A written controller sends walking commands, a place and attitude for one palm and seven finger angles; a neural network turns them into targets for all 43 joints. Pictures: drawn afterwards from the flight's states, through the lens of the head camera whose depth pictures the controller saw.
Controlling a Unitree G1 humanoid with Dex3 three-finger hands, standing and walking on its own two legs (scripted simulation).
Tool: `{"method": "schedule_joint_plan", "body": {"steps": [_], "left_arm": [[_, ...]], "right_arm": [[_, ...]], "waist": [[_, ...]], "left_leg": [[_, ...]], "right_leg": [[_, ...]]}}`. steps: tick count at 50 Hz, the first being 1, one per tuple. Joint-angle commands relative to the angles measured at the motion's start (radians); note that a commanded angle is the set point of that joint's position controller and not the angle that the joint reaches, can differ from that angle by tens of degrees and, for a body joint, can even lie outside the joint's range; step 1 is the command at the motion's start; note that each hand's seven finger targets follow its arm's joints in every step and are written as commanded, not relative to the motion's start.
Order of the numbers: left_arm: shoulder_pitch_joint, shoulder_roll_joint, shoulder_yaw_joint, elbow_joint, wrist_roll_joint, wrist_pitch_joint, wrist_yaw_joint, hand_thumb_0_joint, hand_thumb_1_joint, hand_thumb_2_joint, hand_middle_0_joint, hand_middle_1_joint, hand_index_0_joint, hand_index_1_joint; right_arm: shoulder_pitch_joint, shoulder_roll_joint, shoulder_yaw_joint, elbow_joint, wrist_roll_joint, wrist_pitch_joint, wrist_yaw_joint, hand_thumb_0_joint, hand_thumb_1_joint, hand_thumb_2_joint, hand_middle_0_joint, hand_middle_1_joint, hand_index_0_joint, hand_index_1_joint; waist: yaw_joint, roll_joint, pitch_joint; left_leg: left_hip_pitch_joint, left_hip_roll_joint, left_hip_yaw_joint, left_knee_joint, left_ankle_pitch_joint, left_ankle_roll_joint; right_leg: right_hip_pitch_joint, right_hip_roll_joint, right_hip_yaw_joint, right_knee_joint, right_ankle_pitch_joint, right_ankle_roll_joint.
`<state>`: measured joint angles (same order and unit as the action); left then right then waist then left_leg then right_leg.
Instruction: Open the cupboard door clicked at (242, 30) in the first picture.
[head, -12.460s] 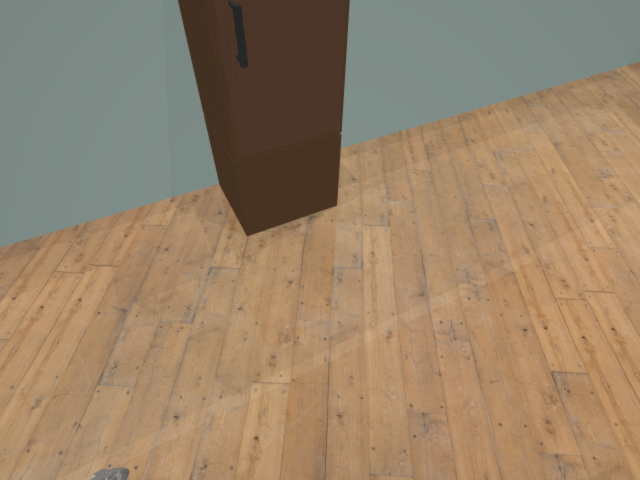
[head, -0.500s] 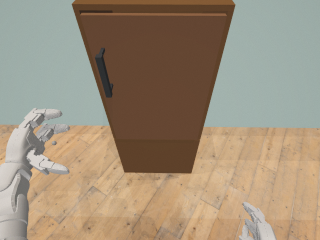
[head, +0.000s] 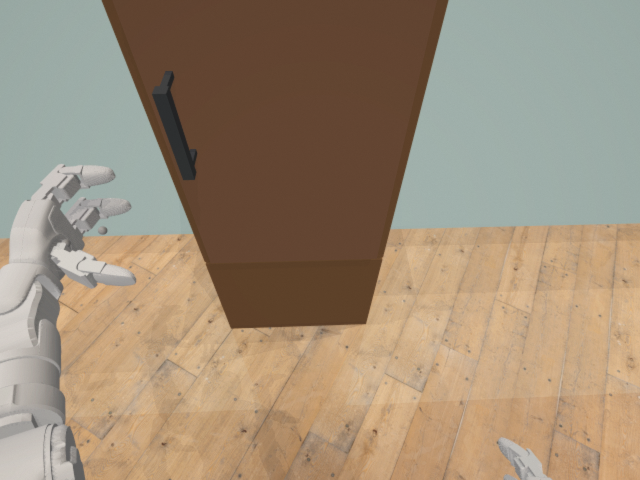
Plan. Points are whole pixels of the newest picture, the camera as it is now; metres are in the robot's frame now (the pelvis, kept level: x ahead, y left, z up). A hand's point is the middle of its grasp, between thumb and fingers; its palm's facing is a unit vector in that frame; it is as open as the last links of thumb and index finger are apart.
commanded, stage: move the hooked fingers beside the handle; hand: left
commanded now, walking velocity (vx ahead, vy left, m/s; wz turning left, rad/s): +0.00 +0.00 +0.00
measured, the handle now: (179, 129) +0.59 +0.25 +0.09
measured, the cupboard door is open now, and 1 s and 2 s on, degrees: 0 0 0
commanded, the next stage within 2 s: none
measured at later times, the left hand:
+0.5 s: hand (107, 193) +0.43 +0.30 +0.11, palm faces +0.07 -1.00 +0.01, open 14.0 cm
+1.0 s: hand (128, 158) +0.51 +0.29 +0.10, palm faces +0.07 -1.00 -0.01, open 14.0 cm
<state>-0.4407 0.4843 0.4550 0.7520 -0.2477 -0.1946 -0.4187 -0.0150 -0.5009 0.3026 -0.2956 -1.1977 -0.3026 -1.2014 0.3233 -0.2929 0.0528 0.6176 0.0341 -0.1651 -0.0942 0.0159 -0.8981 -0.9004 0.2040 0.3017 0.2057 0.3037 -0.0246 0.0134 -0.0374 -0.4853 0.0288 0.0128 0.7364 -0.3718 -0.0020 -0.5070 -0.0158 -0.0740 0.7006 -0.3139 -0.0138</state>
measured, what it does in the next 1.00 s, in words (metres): stands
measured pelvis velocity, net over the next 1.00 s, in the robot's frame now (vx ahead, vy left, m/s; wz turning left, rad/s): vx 0.00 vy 0.02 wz -0.02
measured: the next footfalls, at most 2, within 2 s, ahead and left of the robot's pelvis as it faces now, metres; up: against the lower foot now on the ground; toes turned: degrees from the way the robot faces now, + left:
none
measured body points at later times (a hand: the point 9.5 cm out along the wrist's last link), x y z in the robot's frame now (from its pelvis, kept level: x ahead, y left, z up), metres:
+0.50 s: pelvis +0.00 +0.01 -0.01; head +0.07 +0.03 +0.44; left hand +0.42 +0.35 +0.11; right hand +0.06 -0.26 -0.11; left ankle +0.00 +0.12 -0.72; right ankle +0.02 -0.11 -0.71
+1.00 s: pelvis +0.00 +0.02 -0.02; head +0.12 +0.04 +0.41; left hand +0.50 +0.35 +0.11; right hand -0.01 -0.26 -0.12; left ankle +0.00 +0.12 -0.72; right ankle +0.02 -0.11 -0.71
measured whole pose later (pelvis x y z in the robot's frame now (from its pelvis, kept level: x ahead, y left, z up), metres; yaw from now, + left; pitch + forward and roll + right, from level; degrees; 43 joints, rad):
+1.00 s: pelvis +0.00 +0.02 -0.02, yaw -1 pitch +18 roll -3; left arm -1.00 0.78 0.51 1.31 -0.07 -0.28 -0.42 -0.01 -0.50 0.30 -0.30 -1.20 -0.30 -1.20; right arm 0.41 -0.30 0.07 0.62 0.00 0.02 -0.07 0.01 -0.90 -0.90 0.21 0.30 0.21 0.30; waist -0.18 0.00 -0.05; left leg -0.77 0.04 0.01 0.88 -0.41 0.02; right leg -0.77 -0.01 -0.07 0.77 -0.31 0.01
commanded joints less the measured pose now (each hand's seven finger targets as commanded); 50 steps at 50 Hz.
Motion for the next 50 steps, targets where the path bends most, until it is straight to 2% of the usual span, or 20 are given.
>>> {"method": "schedule_joint_plan", "body": {"steps": [1,4,5,9,12,14,16,18,21,23,26,30,33,37,38,39,43,45,48,50], "left_arm": [[-0.364,0.318,0.074,-0.162,-0.016,-0.093,-0.014,0.000,-0.500,0.300,-0.300,-1.200,-0.300,-1.200],[-0.407,0.371,0.100,-0.089,-0.008,-0.093,-0.023,0.000,-0.500,0.300,-0.300,-1.200,-0.300,-1.200],[-0.447,0.356,0.078,-0.085,-0.003,-0.099,-0.026,0.000,-0.500,0.300,-0.300,-1.200,-0.300,-1.200],[-0.485,0.390,0.098,-0.072,0.003,-0.125,-0.029,0.000,-0.500,0.300,-0.300,-1.200,-0.300,-1.200],[-0.536,0.395,0.088,0.008,0.007,-0.130,-0.035,0.000,-0.500,0.300,-0.300,-1.200,-0.300,-1.200],[-0.552,0.427,0.105,0.029,0.020,-0.137,-0.038,0.000,-0.500,0.300,-0.300,-1.200,-0.300,-1.200],[-0.558,0.443,0.113,0.048,0.031,-0.143,-0.037,0.000,-0.500,0.300,-0.300,-1.200,-0.300,-1.200],[-0.592,0.432,0.097,0.027,0.032,-0.156,-0.042,0.000,-0.500,0.300,-0.300,-1.200,-0.300,-1.200],[-0.606,0.431,0.097,0.085,0.030,-0.152,-0.042,0.000,-0.500,0.300,-0.300,-1.200,-0.300,-1.200],[-0.650,0.435,0.088,0.070,0.037,-0.158,-0.043,0.000,-0.500,0.300,-0.300,-1.200,-0.300,-1.200],[-0.665,0.405,0.062,0.070,0.046,-0.161,-0.030,0.000,-0.500,0.300,-0.300,-1.200,-0.300,-1.200],[-0.711,0.451,0.088,0.161,0.059,-0.156,-0.017,0.000,-0.500,0.300,-0.300,-1.200,-0.300,-1.200],[-0.778,0.504,0.100,0.152,0.091,-0.172,-0.008,0.000,-0.500,0.300,-0.300,-1.200,-0.300,-1.200],[-0.865,0.455,0.042,0.208,0.095,-0.184,-0.009,0.000,-0.500,0.300,-0.300,-1.200,-0.300,-1.200],[-0.868,0.486,0.064,0.228,0.098,-0.183,-0.009,0.000,-0.500,0.300,-0.300,-1.200,-0.300,-1.200],[-0.893,0.488,0.057,0.242,0.102,-0.180,-0.009,0.000,-0.500,0.300,-0.300,-1.200,-0.300,-1.200],[-0.920,0.526,0.060,0.321,0.126,-0.161,-0.006,0.000,-0.500,0.300,-0.300,-1.200,-0.300,-1.200],[-0.963,0.592,0.083,0.342,0.143,-0.152,0.000,0.000,-0.500,0.300,-0.300,-1.200,-0.300,-1.200],[-1.019,0.627,0.085,0.336,0.163,-0.156,0.000,0.000,-0.500,0.300,-0.300,-1.200,-0.300,-1.200],[-1.018,0.683,0.121,0.346,0.168,-0.159,-0.003,0.000,-0.500,0.300,-0.300,-1.200,-0.300,-1.200]], "right_arm": [[0.028,-0.145,-0.065,-0.120,0.006,-0.025,-0.007,0.000,-0.900,-0.900,0.200,0.300,0.200,0.300],[0.050,-0.155,-0.066,-0.109,0.005,-0.007,-0.008,0.000,-0.900,-0.900,0.200,0.300,0.200,0.300],[0.053,-0.154,-0.065,-0.107,0.005,-0.003,-0.007,0.000,-0.900,-0.900,0.200,0.300,0.200,0.300],[0.077,-0.156,-0.073,-0.106,0.001,0.015,-0.003,0.000,-0.900,-0.900,0.200,0.300,0.200,0.300],[0.095,-0.163,-0.070,-0.096,0.001,0.030,-0.003,0.000,-0.900,-0.900,0.200,0.300,0.200,0.300],[0.104,-0.165,-0.073,-0.094,-0.002,0.040,0.000,0.000,-0.900,-0.900,0.200,0.300,0.200,0.300],[0.114,-0.166,-0.075,-0.093,-0.003,0.051,0.003,0.000,-0.900,-0.900,0.200,0.300,0.200,0.300],[0.118,-0.163,-0.076,-0.097,-0.005,0.061,0.006,0.000,-0.900,-0.900,0.200,0.300,0.200,0.300],[0.129,-0.168,-0.075,-0.090,-0.005,0.077,0.008,0.000,-0.900,-0.900,0.200,0.300,0.200,0.300],[0.134,-0.168,-0.076,-0.091,-0.007,0.084,0.009,0.000,-0.900,-0.900,0.200,0.300,0.200,0.300],[0.147,-0.167,-0.079,-0.085,-0.009,0.093,0.013,0.000,-0.900,-0.900,0.200,0.300,0.200,0.300],[0.159,-0.174,-0.074,-0.074,-0.012,0.111,0.013,0.000,-0.900,-0.900,0.200,0.300,0.200,0.300],[0.170,-0.175,-0.071,-0.074,-0.019,0.122,0.014,0.000,-0.900,-0.900,0.200,0.300,0.200,0.300],[0.183,-0.176,-0.067,-0.060,-0.021,0.131,0.013,0.000,-0.900,-0.900,0.200,0.300,0.200,0.300],[0.194,-0.183,-0.068,-0.052,-0.023,0.134,0.012,0.000,-0.900,-0.900,0.200,0.300,0.200,0.300],[0.196,-0.184,-0.066,-0.048,-0.023,0.137,0.011,0.000,-0.900,-0.900,0.200,0.300,0.200,0.300],[0.225,-0.192,-0.059,-0.042,-0.029,0.149,0.012,0.000,-0.900,-0.900,0.200,0.300,0.200,0.300],[0.239,-0.198,-0.056,-0.041,-0.030,0.158,0.010,0.000,-0.900,-0.900,0.200,0.300,0.200,0.300],[0.262,-0.201,-0.055,-0.042,-0.037,0.170,0.012,0.000,-0.900,-0.900,0.200,0.300,0.200,0.300],[0.276,-0.205,-0.055,-0.044,-0.040,0.180,0.012,0.000,-0.900,-0.900,0.200,0.300,0.200,0.300]], "waist": [[-0.004,0.050,-0.316],[-0.012,0.054,-0.304],[-0.020,0.056,-0.295],[-0.019,0.083,-0.364],[-0.037,0.043,-0.324],[-0.031,0.080,-0.350],[-0.032,0.076,-0.366],[-0.033,0.130,-0.400],[-0.052,0.070,-0.361],[-0.050,0.135,-0.383],[-0.060,0.130,-0.395],[-0.075,0.079,-0.369],[-0.076,0.144,-0.409],[-0.118,0.133,-0.366],[-0.114,0.129,-0.390],[-0.124,0.151,-0.395],[-0.136,0.130,-0.396],[-0.147,0.114,-0.398],[-0.161,0.161,-0.443],[-0.155,0.177,-0.481]], "left_leg": [[0.052,-0.032,-0.015,-0.095,0.244,0.024],[0.027,-0.029,-0.015,-0.088,0.238,0.025],[0.023,-0.029,-0.018,-0.089,0.231,0.026],[0.046,-0.029,-0.016,-0.073,0.276,0.027],[0.010,-0.024,-0.019,-0.066,0.252,0.030],[0.016,-0.025,-0.019,-0.063,0.260,0.028],[0.020,-0.023,-0.023,-0.058,0.281,0.027],[0.053,-0.021,-0.025,-0.047,0.324,0.023],[0.030,-0.015,-0.028,-0.045,0.308,0.026],[0.062,-0.013,-0.036,-0.043,0.333,0.019],[0.093,-0.007,-0.047,-0.038,0.356,0.012],[0.034,-0.008,-0.048,-0.037,0.302,0.017],[0.049,-0.009,-0.050,-0.024,0.323,0.015],[0.048,-0.002,-0.064,-0.016,0.297,0.014],[0.051,0.001,-0.069,-0.014,0.294,0.012],[0.049,0.000,-0.068,-0.011,0.282,0.012],[0.009,0.001,-0.072,0.000,0.275,0.015],[-0.043,0.000,-0.067,0.010,0.252,0.024],[-0.019,0.004,-0.070,0.027,0.291,0.021],[-0.020,0.005,-0.065,0.041,0.324,0.022]], "right_leg": [[0.190,0.024,0.062,-0.064,0.262,-0.006],[0.173,0.026,0.064,-0.059,0.258,-0.007],[0.161,0.026,0.063,-0.060,0.250,-0.006],[0.170,0.031,0.063,-0.044,0.289,-0.008],[0.138,0.036,0.059,-0.041,0.266,-0.008],[0.134,0.034,0.061,-0.036,0.273,-0.008],[0.125,0.037,0.055,-0.029,0.281,-0.009],[0.113,0.041,0.053,-0.018,0.304,-0.012],[0.082,0.044,0.044,-0.023,0.288,-0.008],[0.055,0.046,0.039,-0.014,0.279,-0.012],[0.018,0.048,0.031,-0.015,0.260,-0.011],[0.019,0.047,0.032,-0.014,0.240,-0.008],[0.012,0.046,0.038,-0.003,0.247,-0.011],[-0.053,0.050,0.031,-0.006,0.207,-0.011],[-0.057,0.050,0.032,-0.005,0.199,-0.009],[-0.069,0.048,0.034,-0.005,0.190,-0.008],[-0.083,0.048,0.033,0.004,0.184,-0.005],[-0.065,0.047,0.044,0.005,0.188,0.000],[-0.082,0.049,0.042,0.017,0.207,-0.001],[-0.068,0.051,0.047,0.022,0.231,-0.001]]}}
